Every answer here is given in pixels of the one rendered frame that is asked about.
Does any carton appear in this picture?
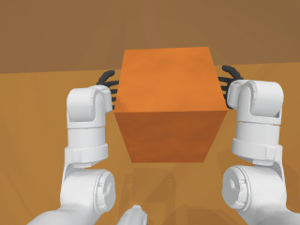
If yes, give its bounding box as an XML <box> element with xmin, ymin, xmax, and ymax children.
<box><xmin>113</xmin><ymin>47</ymin><xmax>228</xmax><ymax>163</ymax></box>

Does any left robot upper arm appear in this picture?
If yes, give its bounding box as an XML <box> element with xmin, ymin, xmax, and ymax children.
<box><xmin>26</xmin><ymin>169</ymin><xmax>116</xmax><ymax>225</ymax></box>

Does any robot left hand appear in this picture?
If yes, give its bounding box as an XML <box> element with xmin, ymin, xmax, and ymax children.
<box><xmin>97</xmin><ymin>69</ymin><xmax>119</xmax><ymax>110</ymax></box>

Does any robot left shin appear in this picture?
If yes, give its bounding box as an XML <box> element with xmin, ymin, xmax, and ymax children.
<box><xmin>132</xmin><ymin>204</ymin><xmax>142</xmax><ymax>210</ymax></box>

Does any robot right forearm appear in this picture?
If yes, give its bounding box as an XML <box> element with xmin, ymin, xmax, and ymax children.
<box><xmin>227</xmin><ymin>80</ymin><xmax>287</xmax><ymax>199</ymax></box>

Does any robot left forearm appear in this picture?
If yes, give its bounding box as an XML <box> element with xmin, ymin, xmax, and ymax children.
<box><xmin>60</xmin><ymin>84</ymin><xmax>113</xmax><ymax>203</ymax></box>

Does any left robot thigh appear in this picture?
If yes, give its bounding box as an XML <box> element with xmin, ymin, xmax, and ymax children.
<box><xmin>116</xmin><ymin>208</ymin><xmax>147</xmax><ymax>225</ymax></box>

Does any robot right hand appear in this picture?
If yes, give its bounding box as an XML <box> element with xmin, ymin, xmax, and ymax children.
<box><xmin>217</xmin><ymin>65</ymin><xmax>244</xmax><ymax>110</ymax></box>

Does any right robot upper arm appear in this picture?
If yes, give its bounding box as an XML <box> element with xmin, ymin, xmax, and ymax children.
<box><xmin>221</xmin><ymin>165</ymin><xmax>300</xmax><ymax>225</ymax></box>

